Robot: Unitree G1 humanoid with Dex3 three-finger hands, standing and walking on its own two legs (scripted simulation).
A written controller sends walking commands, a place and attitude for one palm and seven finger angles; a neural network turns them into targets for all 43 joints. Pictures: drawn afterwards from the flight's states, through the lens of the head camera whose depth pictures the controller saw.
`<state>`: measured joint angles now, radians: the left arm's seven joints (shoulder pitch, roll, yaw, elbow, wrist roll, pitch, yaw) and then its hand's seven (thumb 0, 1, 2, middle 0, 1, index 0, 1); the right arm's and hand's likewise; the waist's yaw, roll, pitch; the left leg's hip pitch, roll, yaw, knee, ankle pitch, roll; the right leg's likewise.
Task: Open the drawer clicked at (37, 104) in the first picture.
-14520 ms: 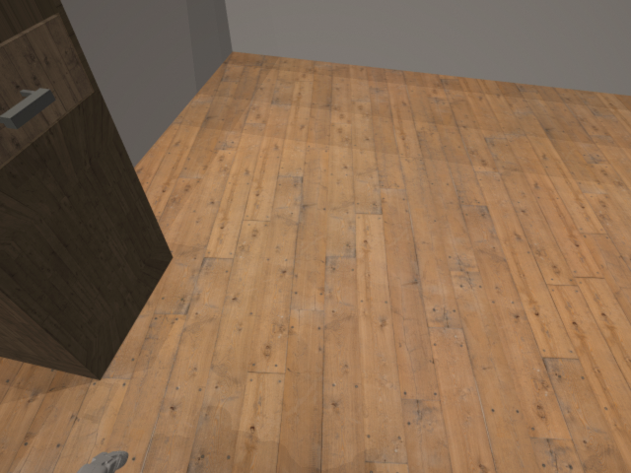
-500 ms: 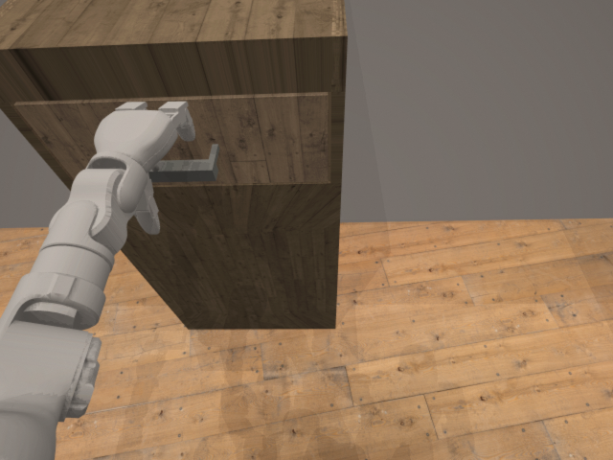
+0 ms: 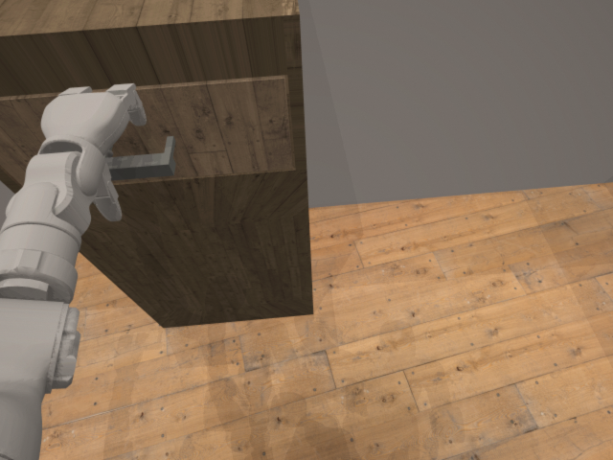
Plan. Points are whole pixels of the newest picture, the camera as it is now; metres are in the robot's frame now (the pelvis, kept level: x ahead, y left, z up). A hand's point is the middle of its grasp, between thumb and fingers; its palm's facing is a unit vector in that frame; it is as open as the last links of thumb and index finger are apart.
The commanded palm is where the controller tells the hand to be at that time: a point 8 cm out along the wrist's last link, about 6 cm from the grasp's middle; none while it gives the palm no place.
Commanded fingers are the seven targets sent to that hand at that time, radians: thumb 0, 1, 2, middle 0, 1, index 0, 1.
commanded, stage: move the hooked fingers above the handle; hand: left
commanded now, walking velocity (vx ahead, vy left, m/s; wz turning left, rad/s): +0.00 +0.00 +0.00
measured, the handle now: (136, 156) +0.53 +0.25 +0.06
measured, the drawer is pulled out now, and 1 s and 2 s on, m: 0.00 0.00 0.00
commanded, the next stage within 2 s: lower the fingers behind the handle in 0.60 s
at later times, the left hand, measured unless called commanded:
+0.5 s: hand (98, 152) +0.49 +0.27 +0.12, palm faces -0.04 +0.00 -1.00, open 13.8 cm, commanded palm +0.47 +0.26 +0.18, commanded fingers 0.00 -0.50 0.30 -0.30 -1.20 -0.30 -1.20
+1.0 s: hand (109, 164) +0.49 +0.26 +0.10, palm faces -0.06 +0.00 -1.00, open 13.8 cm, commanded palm +0.47 +0.27 +0.16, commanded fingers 0.00 -0.50 0.30 -0.30 -1.20 -0.30 -1.20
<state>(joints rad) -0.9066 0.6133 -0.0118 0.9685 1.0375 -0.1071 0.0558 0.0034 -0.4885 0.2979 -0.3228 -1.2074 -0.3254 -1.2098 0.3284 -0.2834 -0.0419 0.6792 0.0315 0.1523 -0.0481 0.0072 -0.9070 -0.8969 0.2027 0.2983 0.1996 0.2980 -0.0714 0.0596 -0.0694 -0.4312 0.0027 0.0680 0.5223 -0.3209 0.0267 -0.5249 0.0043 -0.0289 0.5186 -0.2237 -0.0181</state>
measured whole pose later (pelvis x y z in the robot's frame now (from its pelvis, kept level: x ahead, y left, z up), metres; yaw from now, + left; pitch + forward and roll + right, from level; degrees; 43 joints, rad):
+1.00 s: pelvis +0.00 +0.01 +0.00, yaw +1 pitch +14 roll -1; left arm -0.91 0.58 -0.04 0.98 1.05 -0.12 0.08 0.00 -0.49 0.30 -0.32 -1.21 -0.32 -1.20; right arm 0.30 -0.27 -0.04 0.67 0.02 0.15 -0.03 0.01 -0.91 -0.90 0.20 0.30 0.20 0.30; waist -0.06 0.05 -0.08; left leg -0.47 -0.01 0.05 0.57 -0.35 0.04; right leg -0.55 -0.01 -0.04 0.55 -0.24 0.00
